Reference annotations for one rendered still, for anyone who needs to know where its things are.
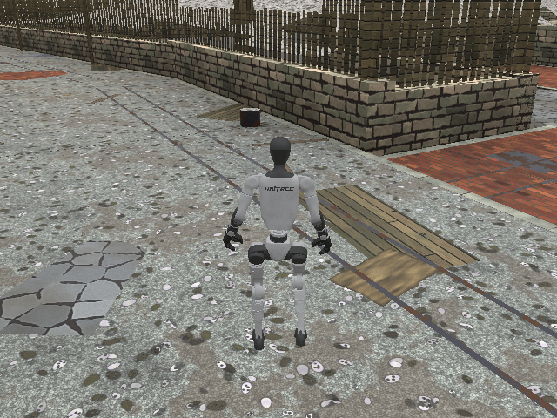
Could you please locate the left robot forearm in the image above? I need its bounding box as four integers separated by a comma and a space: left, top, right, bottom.
226, 208, 243, 237

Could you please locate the robot right upper arm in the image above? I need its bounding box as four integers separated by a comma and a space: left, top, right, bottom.
298, 175, 321, 223

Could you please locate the left robot thigh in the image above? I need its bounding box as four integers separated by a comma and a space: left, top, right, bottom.
248, 242, 266, 300

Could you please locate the robot left foot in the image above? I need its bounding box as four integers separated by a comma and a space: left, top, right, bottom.
252, 329, 265, 350

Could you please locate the robot right hand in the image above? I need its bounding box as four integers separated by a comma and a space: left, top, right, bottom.
312, 236, 332, 255

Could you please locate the right robot forearm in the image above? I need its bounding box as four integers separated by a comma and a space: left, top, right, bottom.
312, 210, 329, 240

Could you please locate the robot left upper arm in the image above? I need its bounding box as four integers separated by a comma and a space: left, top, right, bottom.
234, 174, 262, 221

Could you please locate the robot left hand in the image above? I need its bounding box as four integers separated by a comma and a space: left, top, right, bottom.
223, 231, 243, 251

